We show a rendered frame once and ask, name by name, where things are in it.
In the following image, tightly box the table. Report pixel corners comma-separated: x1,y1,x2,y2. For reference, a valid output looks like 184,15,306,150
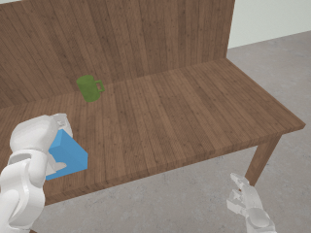
0,0,306,233

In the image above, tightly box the robot right hand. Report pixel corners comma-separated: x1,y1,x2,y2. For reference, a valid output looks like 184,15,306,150
226,173,263,216

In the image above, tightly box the robot left hand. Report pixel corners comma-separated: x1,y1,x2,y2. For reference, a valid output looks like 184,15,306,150
10,113,73,176

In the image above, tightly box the right robot forearm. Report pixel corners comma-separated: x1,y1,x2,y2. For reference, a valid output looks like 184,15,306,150
245,208,277,233

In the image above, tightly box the left robot forearm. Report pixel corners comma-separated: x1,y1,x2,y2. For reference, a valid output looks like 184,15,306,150
0,150,49,233

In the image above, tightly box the sponge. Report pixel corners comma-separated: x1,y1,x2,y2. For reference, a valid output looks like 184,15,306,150
46,128,88,181

